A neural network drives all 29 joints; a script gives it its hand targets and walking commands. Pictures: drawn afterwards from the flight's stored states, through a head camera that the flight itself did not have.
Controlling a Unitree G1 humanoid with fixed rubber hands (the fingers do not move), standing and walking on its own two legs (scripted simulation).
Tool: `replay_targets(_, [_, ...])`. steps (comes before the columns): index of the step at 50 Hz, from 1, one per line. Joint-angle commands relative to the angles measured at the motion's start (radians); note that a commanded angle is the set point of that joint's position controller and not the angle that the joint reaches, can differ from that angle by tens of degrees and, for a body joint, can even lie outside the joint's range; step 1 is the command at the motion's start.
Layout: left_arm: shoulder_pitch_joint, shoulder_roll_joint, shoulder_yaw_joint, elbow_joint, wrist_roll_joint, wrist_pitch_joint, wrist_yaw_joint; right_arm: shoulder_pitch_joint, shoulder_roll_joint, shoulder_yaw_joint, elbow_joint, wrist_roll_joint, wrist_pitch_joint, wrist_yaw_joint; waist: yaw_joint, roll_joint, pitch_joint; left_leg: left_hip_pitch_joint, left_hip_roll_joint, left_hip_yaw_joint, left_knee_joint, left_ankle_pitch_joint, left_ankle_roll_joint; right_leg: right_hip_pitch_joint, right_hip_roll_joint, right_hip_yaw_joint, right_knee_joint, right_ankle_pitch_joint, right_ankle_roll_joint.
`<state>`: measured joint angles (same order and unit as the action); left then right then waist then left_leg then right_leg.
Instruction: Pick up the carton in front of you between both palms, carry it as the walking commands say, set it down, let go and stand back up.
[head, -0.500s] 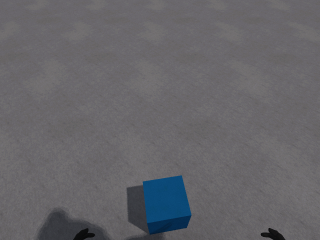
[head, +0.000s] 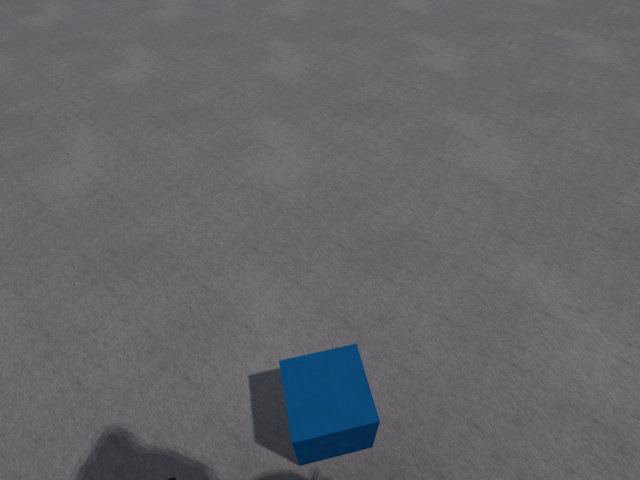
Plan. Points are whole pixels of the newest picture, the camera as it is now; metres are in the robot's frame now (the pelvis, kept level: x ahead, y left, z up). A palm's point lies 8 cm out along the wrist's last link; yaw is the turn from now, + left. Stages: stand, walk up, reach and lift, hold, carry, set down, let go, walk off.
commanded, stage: stand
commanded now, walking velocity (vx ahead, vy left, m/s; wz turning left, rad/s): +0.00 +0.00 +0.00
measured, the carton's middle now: (327, 405) +0.40 +0.03 -0.63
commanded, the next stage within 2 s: none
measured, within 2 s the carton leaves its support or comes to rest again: neither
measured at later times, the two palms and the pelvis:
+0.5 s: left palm out of the picture +0.04 +0.25 -0.12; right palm out of the picture -0.02 -0.26 -0.12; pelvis -0.02 +0.00 +0.01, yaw -1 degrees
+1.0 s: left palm out of the picture -0.01 +0.24 -0.13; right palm out of the picture -0.07 -0.23 -0.13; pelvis -0.03 +0.01 +0.01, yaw -1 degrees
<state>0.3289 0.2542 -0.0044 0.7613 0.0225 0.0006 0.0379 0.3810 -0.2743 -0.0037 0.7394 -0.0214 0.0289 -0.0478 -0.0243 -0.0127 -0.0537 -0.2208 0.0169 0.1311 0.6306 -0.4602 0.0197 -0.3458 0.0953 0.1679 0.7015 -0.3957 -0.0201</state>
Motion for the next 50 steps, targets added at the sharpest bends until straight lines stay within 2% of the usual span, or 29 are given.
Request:
replay_targets(1, [0.034, 0.11, 0.028, -0.044, 0.0, -0.008, 0.004, 0.055, -0.118, -0.032, -0.03, -0.001, -0.007, -0.003, -0.001, -0.003, 0.037, 0.04, 0.089, -0.078, -0.086, 0.334, 0.033, -0.042, -0.094, 0.08, -0.091, 0.393, -0.041])
replay_targets(21, [0.041, 0.09, 0.028, 0.042, -0.003, 0.001, 0.006, 0.09, -0.1, -0.028, 0.095, -0.002, -0.002, 0.002, 0.002, -0.002, 0.077, 0.065, 0.096, -0.08, -0.138, 0.288, 0.042, -0.033, -0.093, 0.089, -0.134, 0.376, -0.043])
replay_targets(50, [0.035, 0.026, 0.003, 0.237, -0.007, 0.012, 0.008, 0.111, -0.036, -0.011, 0.262, 0.001, -0.008, 0.003, 0.009, 0.005, 0.125, 0.081, 0.108, -0.085, -0.196, 0.26, 0.048, -0.004, -0.103, 0.071, -0.188, 0.357, -0.029])
